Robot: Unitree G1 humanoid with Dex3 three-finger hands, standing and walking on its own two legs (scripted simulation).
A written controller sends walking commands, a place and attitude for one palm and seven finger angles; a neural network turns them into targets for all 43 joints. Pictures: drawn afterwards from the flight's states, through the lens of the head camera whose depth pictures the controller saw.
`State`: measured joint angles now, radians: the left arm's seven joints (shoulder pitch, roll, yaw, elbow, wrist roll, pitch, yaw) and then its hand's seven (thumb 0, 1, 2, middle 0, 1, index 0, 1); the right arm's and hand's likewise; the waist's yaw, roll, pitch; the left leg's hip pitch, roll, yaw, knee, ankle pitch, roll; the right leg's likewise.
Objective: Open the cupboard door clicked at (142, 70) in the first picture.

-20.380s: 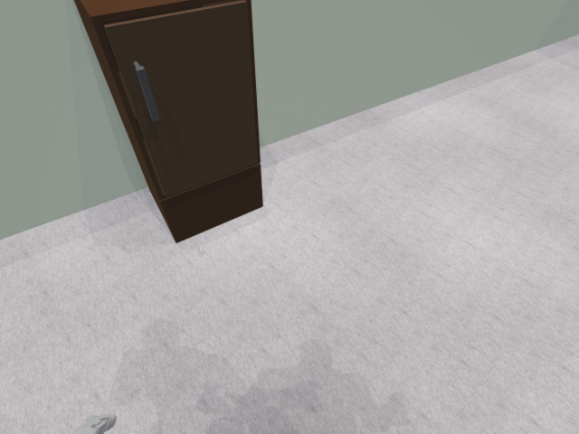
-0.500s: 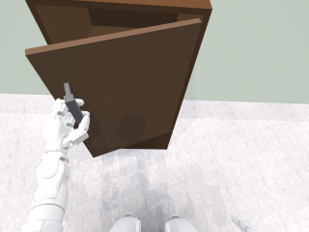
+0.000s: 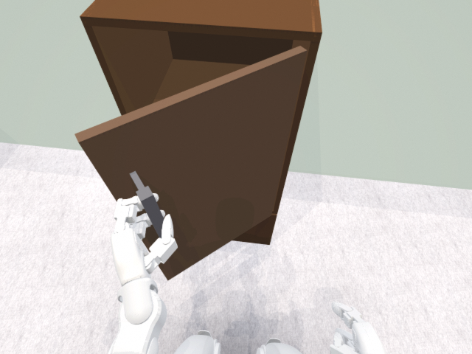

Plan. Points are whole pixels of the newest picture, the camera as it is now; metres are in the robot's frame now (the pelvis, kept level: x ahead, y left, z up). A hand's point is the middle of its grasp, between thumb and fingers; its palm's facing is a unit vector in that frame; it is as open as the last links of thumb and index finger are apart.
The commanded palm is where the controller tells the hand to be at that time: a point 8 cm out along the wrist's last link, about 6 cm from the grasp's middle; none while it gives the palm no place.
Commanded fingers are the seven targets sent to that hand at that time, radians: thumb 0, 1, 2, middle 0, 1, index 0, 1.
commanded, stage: open thumb and fingers to let go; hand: left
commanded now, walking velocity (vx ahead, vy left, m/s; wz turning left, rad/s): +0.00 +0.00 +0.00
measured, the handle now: (151, 209) +0.35 +0.17 +0.03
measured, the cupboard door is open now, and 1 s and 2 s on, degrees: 41 41 43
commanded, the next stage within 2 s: slide the hand sideways off the handle in 0.82 s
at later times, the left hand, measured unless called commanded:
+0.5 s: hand (168, 241) +0.29 +0.13 +0.03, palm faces +0.39 -0.92 -0.01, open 12.4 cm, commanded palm +0.24 +0.18 +0.03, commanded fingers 0.00 -0.50 0.30 -0.27 -1.00 -0.27 -1.00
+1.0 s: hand (172, 247) +0.28 +0.12 +0.03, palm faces +0.25 -0.97 -0.04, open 16.1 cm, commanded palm +0.25 +0.17 +0.03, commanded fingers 0.00 -0.50 0.30 -0.15 -0.30 -0.15 -0.30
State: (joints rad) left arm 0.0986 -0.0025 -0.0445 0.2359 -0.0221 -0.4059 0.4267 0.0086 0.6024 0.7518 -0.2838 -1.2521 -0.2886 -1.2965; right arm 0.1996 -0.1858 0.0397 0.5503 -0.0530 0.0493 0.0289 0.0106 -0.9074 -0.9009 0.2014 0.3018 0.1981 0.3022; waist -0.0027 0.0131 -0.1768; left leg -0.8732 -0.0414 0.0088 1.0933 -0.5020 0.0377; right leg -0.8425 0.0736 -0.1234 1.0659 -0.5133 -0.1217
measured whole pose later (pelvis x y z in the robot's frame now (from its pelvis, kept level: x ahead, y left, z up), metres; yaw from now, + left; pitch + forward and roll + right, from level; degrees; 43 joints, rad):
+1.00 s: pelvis -0.01 +0.00 -0.01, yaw +0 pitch +16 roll +0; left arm 0.09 0.04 -0.07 0.27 -0.01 -0.46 0.31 -0.01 -0.50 0.30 -0.18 -0.39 -0.16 -0.40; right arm 0.20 -0.21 0.03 0.56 -0.05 0.00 0.01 0.01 -0.91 -0.90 0.20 0.30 0.20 0.30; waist -0.01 0.02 -0.17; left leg -0.91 -0.05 0.01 1.12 -0.50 0.04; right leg -0.88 0.06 -0.12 1.10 -0.51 -0.12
